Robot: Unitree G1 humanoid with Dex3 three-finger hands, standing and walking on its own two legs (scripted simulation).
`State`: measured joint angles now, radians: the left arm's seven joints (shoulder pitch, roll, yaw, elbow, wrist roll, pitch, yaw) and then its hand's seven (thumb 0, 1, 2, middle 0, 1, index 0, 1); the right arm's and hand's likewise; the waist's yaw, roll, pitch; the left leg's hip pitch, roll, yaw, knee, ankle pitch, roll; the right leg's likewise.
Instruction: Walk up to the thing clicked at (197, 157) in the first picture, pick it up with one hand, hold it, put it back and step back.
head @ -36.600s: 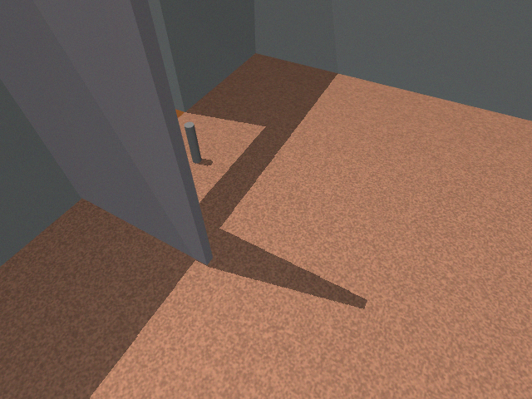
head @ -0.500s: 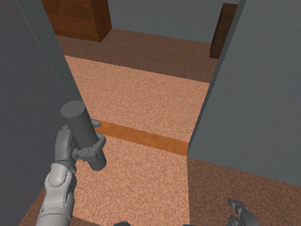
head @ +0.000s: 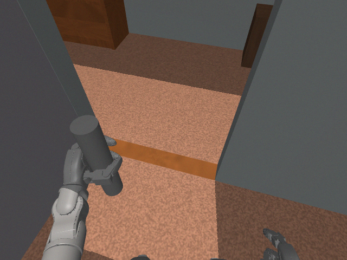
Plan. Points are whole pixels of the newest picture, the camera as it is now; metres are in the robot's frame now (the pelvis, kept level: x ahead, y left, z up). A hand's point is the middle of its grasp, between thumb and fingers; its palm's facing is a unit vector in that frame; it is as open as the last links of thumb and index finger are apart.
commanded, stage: hold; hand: left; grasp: from the side
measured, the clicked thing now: (101, 162) +0.33 +0.18 +0.05
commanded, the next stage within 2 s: crouch in 0.16 s
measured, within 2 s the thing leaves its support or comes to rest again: neither
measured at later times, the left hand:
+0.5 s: hand (107, 167) +0.32 +0.17 +0.03, palm faces +0.05 -1.00 +0.01, open 7.1 cm
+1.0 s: hand (121, 191) +0.35 +0.19 -0.20, palm faces +0.05 -1.00 +0.00, open 7.1 cm
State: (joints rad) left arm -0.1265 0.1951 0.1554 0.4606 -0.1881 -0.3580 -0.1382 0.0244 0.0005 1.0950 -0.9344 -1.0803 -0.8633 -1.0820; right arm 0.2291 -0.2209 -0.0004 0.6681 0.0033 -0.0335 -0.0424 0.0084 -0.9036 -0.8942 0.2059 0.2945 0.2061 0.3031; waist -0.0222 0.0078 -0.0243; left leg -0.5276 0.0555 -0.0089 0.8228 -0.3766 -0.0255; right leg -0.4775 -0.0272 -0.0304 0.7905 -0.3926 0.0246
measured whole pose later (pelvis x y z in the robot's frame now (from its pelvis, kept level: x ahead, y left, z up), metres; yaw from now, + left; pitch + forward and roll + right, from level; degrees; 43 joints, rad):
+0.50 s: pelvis +0.00 +0.00 -0.01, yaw +0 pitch +6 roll -1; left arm -0.15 0.20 0.16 0.53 -0.18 -0.39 -0.14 0.02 0.00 1.09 -0.93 -1.08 -0.86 -1.08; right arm 0.21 -0.22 -0.01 0.67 0.00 -0.04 -0.03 0.01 -0.88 -0.89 0.21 0.29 0.21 0.30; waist -0.03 0.00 -0.02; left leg -0.58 0.05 -0.01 0.86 -0.38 -0.02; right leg -0.53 -0.03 -0.03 0.83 -0.40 0.03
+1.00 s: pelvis -0.04 +0.00 -0.18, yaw -2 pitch +29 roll -3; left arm -0.43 0.27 0.30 0.92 -0.16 -0.74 -0.21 0.02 0.00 1.10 -0.94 -1.07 -0.87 -1.08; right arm 0.16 -0.25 0.00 0.68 -0.07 -0.05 0.03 0.01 -0.89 -0.90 0.20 0.29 0.21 0.30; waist -0.08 -0.01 -0.20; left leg -1.55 0.06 -0.06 1.67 -0.63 -0.03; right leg -1.48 -0.02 -0.03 1.64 -0.66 0.03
